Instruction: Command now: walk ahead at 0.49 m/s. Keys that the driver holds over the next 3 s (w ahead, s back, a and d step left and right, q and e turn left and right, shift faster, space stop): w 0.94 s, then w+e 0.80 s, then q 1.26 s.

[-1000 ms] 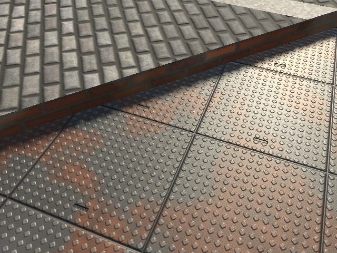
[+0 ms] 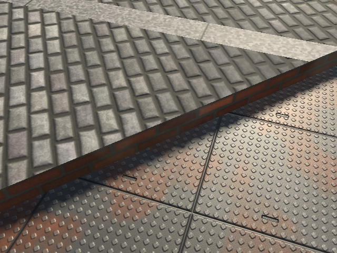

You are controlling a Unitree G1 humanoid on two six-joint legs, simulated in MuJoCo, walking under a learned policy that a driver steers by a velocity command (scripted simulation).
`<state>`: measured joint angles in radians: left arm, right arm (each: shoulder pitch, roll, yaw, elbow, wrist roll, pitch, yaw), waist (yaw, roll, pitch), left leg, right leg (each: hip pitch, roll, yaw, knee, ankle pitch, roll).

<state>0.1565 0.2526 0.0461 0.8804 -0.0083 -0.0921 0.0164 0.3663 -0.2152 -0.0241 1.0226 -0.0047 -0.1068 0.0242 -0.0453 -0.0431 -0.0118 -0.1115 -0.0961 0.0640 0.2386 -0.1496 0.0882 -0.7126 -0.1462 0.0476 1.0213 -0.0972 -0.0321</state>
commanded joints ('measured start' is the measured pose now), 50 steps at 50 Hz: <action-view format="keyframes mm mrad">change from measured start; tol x32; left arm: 1 -31 27 3 -55 4 -6 -4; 50 182 22 5 80 44 43 -54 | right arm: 1 -23 -144 -22 -60 6 -9 -20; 15 182 5 25 -59 5 11 -17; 36 -383 -99 -16 -246 -31 50 16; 41 129 -273 -78 -119 -73 0 -24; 50 -18 -103 -39 -80 -6 -10 -19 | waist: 1 27 75 71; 13 149 120 -99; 15 128 -280 -395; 50 70 109 31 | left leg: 1 -77 272 -171 -142 183 140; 13 110 272 -96 344 610 43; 16 -616 76 -209 1112 -396 -24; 30 -582 225 -94 492 229 -75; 39 -239 116 9 221 -3 7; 42 433 527 -715 43 -101 199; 50 -6 320 -158 -118 144 84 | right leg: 1 2 -4 -10 -195 164 14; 11 121 94 -65 -516 33 -44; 13 509 140 -93 -526 42 -101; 15 1150 -268 635 -648 -139 -327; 21 581 -82 187 -843 127 -197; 35 644 -50 -6 -885 184 -144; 40 692 -7 -57 -408 425 -95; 42 133 222 -77 145 -461 -47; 50 159 43 -28 54 -105 -25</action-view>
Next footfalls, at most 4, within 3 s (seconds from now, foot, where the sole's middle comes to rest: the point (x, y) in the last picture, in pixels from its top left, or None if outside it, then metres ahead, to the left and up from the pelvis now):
0.26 right None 0.34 -0.16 -0.78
0.80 left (153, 233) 0.60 0.06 -0.78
1.36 right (193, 177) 0.87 -0.13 -0.78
1.96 left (188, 98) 1.25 -0.14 -0.64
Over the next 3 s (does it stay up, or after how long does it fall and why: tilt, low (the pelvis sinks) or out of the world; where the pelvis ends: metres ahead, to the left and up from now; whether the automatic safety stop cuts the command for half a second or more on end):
stays up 1.31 -0.23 0.13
